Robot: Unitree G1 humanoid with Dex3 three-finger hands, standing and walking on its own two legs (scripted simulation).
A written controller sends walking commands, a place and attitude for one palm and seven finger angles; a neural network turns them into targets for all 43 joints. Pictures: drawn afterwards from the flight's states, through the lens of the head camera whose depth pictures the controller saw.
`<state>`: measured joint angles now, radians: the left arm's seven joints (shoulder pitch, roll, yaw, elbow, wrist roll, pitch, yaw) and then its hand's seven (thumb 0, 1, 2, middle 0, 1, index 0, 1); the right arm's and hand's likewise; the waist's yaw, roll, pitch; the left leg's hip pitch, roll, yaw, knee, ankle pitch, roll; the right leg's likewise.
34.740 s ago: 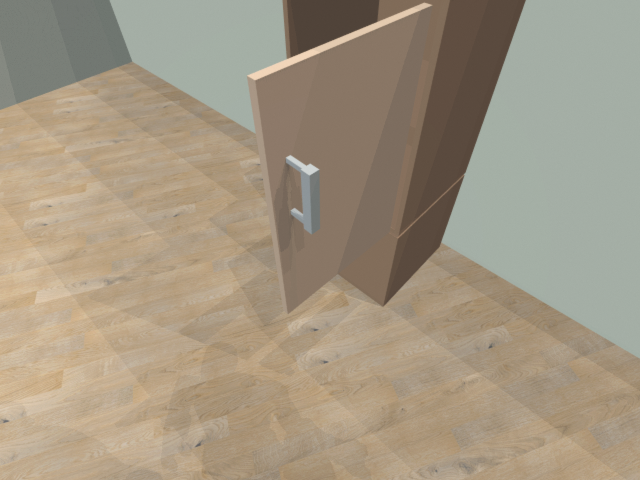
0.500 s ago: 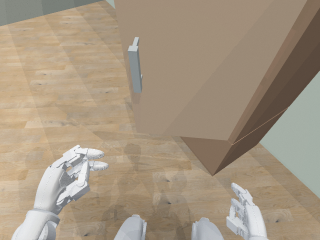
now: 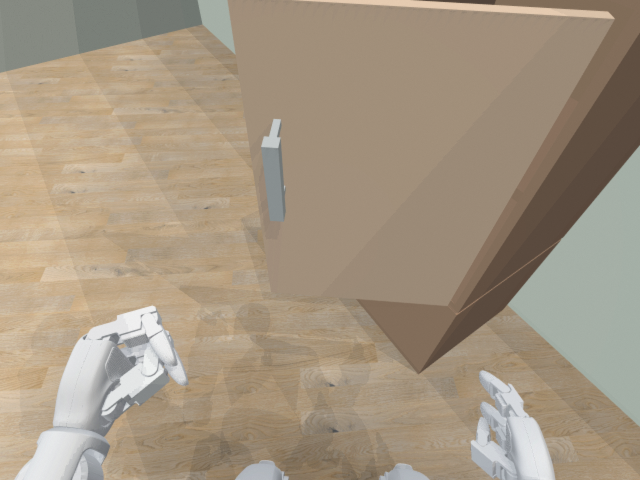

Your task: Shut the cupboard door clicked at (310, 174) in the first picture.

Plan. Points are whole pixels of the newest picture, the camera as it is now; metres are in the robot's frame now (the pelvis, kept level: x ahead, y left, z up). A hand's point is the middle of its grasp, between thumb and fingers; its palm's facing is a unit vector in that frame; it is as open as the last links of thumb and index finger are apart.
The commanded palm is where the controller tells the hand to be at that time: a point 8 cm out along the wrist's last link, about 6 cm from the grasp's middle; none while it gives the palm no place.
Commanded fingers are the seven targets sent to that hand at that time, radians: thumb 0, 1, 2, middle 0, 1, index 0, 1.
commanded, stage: raise the hand and make a fist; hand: left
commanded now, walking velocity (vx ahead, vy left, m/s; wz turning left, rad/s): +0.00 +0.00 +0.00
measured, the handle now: (277, 172) +0.49 +0.10 +0.10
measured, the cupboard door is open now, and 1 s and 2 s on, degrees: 51 51 51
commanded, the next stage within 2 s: bring the fist close to the handle in 0.72 s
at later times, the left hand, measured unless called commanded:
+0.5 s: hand (171, 342) +0.24 +0.17 +0.10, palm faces -0.02 -1.00 -0.04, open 3.1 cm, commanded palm +0.21 +0.23 +0.11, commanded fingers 0.00 0.90 0.90 -1.30 -1.50 -1.30 -1.50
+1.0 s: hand (191, 336) +0.24 +0.15 +0.11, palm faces -0.04 -1.00 -0.03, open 3.1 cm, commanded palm +0.23 +0.20 +0.11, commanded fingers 0.00 0.90 0.90 -1.30 -1.50 -1.30 -1.50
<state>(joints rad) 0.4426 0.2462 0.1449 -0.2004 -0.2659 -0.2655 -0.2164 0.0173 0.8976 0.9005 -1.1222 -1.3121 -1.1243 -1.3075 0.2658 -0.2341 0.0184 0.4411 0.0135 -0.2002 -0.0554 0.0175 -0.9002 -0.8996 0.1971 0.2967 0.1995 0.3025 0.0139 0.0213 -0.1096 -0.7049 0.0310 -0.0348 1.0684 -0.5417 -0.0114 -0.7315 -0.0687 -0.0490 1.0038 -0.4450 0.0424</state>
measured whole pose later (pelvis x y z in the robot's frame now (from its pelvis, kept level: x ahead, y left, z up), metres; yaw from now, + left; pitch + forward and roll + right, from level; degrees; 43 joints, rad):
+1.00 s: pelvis -0.01 -0.01 +0.02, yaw +1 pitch +7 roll -1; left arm 0.21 0.22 0.12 -0.04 -0.27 -0.21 -0.24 0.02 0.90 0.90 -1.30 -1.50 -1.30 -1.50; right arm 0.26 -0.25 0.04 0.52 0.03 -0.23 -0.07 0.02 -0.90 -0.90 0.20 0.30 0.20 0.30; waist 0.03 0.04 -0.06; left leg -0.59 0.03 -0.04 0.95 -0.48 -0.03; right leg -0.63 -0.07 -0.06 0.92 -0.40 0.03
